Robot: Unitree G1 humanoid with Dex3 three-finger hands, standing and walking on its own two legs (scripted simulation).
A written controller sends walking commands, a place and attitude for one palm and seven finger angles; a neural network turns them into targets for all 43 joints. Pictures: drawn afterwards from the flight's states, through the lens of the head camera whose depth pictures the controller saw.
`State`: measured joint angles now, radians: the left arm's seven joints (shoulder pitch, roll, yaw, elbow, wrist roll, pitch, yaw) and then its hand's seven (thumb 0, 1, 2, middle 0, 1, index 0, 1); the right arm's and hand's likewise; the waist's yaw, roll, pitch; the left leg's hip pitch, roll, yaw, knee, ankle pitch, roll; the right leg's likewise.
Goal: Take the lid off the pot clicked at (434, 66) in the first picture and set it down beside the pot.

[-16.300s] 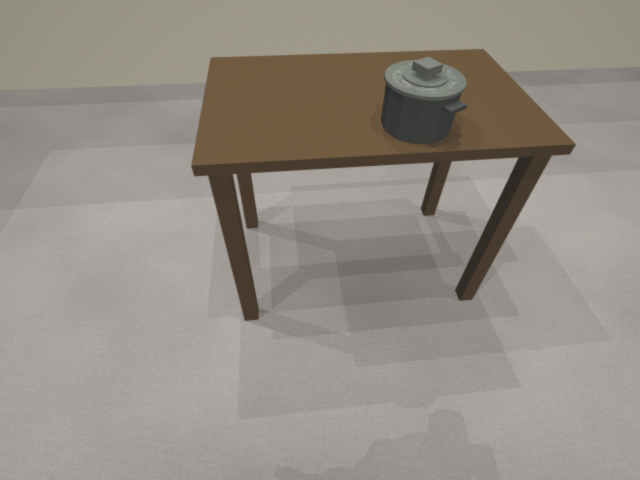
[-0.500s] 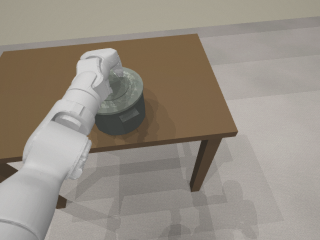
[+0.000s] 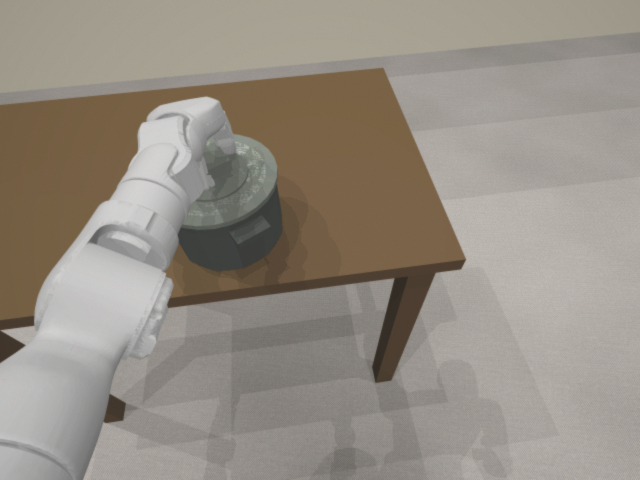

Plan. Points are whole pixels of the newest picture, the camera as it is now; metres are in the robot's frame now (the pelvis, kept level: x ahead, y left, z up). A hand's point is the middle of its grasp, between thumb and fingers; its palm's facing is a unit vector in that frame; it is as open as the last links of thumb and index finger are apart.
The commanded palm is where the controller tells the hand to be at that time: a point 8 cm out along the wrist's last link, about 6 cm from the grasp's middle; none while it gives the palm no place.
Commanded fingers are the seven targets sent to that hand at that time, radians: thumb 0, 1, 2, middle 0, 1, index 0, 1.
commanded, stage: lower the open fingers around the knob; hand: left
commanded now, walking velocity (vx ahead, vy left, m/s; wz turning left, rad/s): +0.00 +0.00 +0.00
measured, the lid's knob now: (208, 162) +0.53 +0.11 +0.10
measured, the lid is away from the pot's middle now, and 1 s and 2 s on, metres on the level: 0.00 0.00 0.00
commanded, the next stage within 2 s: close the fingers and squeeze the knob in 0.46 s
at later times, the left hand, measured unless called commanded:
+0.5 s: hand (199, 163) +0.50 +0.11 +0.13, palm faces -0.37 -0.08 -0.93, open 9.8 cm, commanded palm +0.49 +0.12 +0.17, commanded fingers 0.00 -0.27 1.46 -0.86 -0.08 -0.86 -0.08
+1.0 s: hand (201, 170) +0.49 +0.11 +0.12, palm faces -0.37 -0.09 -0.93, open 9.1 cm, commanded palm +0.49 +0.12 +0.17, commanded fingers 0.00 0.14 0.93 -0.57 -1.01 -0.57 -1.01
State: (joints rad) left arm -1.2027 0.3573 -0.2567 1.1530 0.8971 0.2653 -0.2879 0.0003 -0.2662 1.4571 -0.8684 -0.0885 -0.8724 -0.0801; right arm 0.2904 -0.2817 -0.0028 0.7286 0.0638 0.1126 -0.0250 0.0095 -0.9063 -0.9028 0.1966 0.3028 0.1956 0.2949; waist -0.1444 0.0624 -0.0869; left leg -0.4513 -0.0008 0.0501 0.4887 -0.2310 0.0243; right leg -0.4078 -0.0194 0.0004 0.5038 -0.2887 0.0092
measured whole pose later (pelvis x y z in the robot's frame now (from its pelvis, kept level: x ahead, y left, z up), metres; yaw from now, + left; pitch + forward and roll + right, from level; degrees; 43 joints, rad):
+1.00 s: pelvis +0.00 +0.00 +0.00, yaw +0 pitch +11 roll +0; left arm -1.17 0.34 -0.27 1.13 0.90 0.27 -0.27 0.00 0.04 0.98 -0.51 -0.90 -0.53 -0.90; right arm 0.28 -0.27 0.00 0.72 0.06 0.11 -0.02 0.01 -0.91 -0.90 0.20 0.30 0.20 0.29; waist -0.14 0.06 -0.09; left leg -0.44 0.00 0.05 0.49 -0.24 0.03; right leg -0.40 -0.02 0.00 0.50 -0.29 0.01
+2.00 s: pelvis +0.00 +0.00 +0.00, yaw -1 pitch +12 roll +0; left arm -1.21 0.36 -0.25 1.18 0.90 0.26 -0.28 0.00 0.15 0.75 -0.60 -0.99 -0.64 -0.99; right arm 0.30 -0.28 0.00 0.73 0.06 0.11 -0.03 0.01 -0.91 -0.90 0.20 0.30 0.20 0.30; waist -0.15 0.06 -0.09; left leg -0.47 0.00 0.06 0.50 -0.24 0.03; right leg -0.42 -0.02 0.01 0.50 -0.28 0.01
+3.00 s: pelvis +0.00 +0.00 +0.00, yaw +1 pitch +9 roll +0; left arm -1.24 0.36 -0.27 1.11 0.88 0.28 -0.37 0.02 0.15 0.76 -0.60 -0.98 -0.67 -0.98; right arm 0.27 -0.28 0.00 0.74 0.06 0.04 -0.04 0.01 -0.91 -0.90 0.20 0.30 0.20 0.30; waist -0.13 0.07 -0.07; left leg -0.39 -0.01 0.03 0.45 -0.22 0.02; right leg -0.35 -0.02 -0.01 0.47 -0.28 0.01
